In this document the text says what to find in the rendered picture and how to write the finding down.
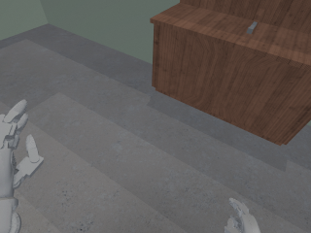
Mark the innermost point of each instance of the counter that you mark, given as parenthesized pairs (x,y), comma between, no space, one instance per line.
(259,82)

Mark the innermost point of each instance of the robot left forearm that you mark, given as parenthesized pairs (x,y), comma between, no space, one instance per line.
(10,221)

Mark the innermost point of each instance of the tap lever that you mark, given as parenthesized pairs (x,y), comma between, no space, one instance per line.
(251,28)

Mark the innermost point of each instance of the left robot hand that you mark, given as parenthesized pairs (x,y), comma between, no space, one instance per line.
(10,127)

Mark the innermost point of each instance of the right robot hand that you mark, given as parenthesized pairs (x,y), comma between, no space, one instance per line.
(246,224)

